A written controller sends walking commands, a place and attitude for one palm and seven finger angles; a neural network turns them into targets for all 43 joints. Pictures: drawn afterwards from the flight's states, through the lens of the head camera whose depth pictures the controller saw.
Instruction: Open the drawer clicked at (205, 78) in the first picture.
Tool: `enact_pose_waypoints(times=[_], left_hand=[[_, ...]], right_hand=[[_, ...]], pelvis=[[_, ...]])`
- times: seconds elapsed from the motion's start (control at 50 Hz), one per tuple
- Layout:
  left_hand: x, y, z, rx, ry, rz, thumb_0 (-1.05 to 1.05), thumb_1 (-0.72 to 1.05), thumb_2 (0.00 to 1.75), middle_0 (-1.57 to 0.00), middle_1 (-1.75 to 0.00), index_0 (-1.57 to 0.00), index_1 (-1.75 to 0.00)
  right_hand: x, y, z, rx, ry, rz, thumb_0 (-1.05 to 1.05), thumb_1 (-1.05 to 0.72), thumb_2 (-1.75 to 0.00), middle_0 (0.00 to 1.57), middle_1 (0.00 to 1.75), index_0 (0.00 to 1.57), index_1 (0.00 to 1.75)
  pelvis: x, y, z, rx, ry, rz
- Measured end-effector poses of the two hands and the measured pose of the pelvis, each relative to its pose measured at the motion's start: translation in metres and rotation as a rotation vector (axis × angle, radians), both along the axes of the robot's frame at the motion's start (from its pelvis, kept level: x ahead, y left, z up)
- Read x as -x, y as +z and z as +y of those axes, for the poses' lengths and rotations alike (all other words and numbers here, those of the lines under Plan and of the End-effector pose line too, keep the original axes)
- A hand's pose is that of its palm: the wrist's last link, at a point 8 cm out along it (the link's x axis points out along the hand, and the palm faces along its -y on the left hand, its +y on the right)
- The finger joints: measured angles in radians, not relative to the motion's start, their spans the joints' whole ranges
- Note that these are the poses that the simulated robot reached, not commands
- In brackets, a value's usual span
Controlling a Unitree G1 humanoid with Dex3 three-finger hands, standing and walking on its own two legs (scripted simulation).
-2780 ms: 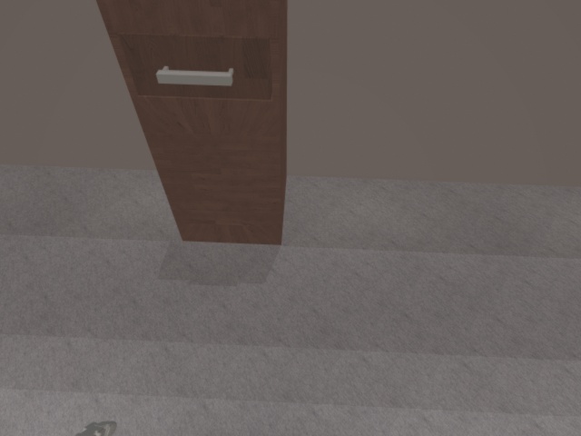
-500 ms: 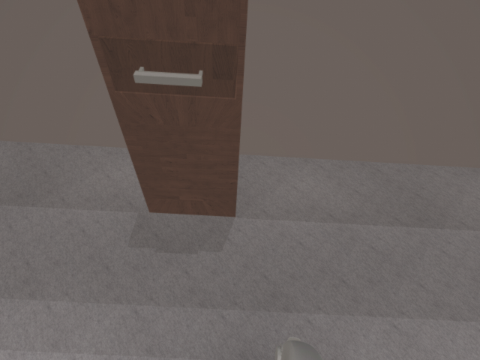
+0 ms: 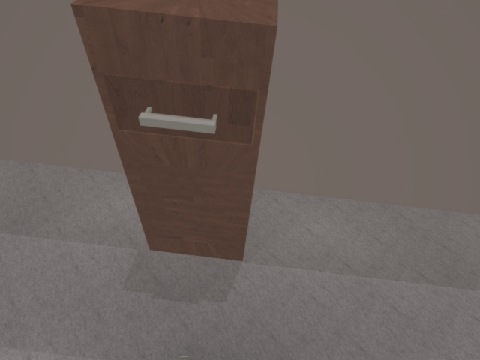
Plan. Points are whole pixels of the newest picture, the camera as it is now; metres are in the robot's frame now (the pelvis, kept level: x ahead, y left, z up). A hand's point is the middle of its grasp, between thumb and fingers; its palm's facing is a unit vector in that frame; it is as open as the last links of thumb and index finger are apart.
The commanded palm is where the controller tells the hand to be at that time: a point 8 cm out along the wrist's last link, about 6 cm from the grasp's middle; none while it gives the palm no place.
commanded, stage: take the last steps up to it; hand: left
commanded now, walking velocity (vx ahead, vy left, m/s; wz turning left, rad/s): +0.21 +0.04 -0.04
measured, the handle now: (180, 118) +0.67 +0.21 +0.02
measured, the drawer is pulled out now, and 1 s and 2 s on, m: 0.00 0.00 0.00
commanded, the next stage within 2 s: come to a stop and stand still in 0.14 s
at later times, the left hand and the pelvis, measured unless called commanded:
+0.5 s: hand (140, 337) +0.20 +0.21 -0.18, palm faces -0.03 -0.97 -0.24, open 7.3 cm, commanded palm none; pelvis +0.14 +0.02 +0.00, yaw -3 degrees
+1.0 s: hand (100, 347) +0.17 +0.28 -0.17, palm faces -0.01 -0.97 -0.25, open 7.4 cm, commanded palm none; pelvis +0.11 +0.08 -0.01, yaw -4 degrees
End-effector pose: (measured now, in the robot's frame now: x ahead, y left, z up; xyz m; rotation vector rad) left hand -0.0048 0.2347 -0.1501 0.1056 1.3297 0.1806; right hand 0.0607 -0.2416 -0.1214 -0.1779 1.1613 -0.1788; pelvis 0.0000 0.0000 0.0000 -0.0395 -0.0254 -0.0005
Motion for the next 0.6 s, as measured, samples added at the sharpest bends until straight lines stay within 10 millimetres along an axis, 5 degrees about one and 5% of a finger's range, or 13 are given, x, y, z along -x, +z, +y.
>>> enact_pose_waypoints(times=[0.06, 0.12, 0.28, 0.42, 0.6], left_hand=[[0.000, -0.012, 0.016, 0.022, 0.026, 0.061, 0.00, 0.92, 0.90, -0.20, -0.30, -0.20, -0.30], [-0.012, -0.012, 0.029, 0.026, 0.018, 0.115, 0.00, 0.92, 0.90, -0.20, -0.30, -0.19, -0.30], [-0.096, 0.008, 0.038, 0.023, -0.034, 0.065, 0.01, 0.91, 0.90, -0.20, -0.30, -0.19, -0.30], [-0.169, 0.009, 0.029, -0.027, -0.079, 0.020, 0.01, 0.94, 0.90, -0.20, -0.30, -0.19, -0.30], [-0.215, 0.011, 0.015, -0.071, -0.098, -0.057, 0.01, 0.92, 0.90, -0.20, -0.30, -0.20, -0.30]], right_hand=[[-0.038, -0.001, 0.017, 0.021, 0.028, -0.044, 0.00, -0.91, -0.90, 0.19, 0.30, 0.20, 0.30], [-0.051, -0.001, 0.036, 0.018, 0.024, -0.039, -0.01, -0.91, -0.90, 0.19, 0.30, 0.20, 0.30], [-0.029, 0.000, 0.059, -0.007, -0.069, 0.147, -0.01, -0.94, -0.90, 0.20, 0.30, 0.21, 0.30], [-0.011, -0.016, 0.077, -0.085, -0.135, 0.323, 0.00, -0.92, -0.90, 0.20, 0.30, 0.20, 0.30], [-0.046, -0.038, 0.061, -0.117, -0.156, 0.329, 0.00, -0.91, -0.90, 0.20, 0.30, 0.20, 0.30]], pelvis=[[-0.025, -0.008, 0.019, 0.003, -0.005, -0.004], [-0.044, -0.006, 0.031, -0.011, -0.020, -0.005], [-0.094, 0.011, 0.045, -0.036, -0.042, 0.012], [-0.129, 0.005, 0.034, -0.056, -0.039, -0.003], [-0.136, -0.005, 0.024, -0.055, -0.024, 0.010]])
